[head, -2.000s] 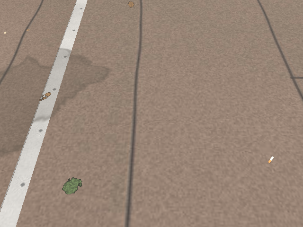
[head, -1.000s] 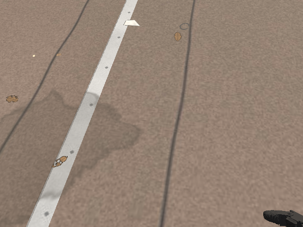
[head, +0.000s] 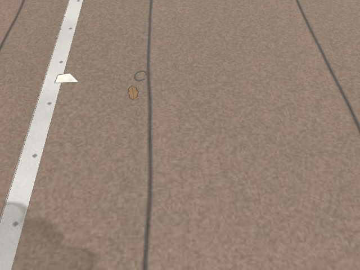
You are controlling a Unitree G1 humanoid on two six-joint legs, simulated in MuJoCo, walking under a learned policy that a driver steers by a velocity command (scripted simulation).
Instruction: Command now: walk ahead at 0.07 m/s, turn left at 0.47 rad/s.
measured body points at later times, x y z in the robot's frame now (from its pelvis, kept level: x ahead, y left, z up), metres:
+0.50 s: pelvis +0.07 +0.03 +0.00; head +0.09 +0.05 +0.45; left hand +0.16 +0.34 -0.10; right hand +0.26 -0.21 -0.09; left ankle +0.05 +0.12 -0.74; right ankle +0.14 -0.11 -0.72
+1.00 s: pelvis +0.27 +0.09 -0.01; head +0.31 +0.10 +0.43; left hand +0.13 +0.34 -0.14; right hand +0.58 -0.04 -0.08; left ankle +0.36 +0.25 -0.74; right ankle +0.14 -0.09 -0.74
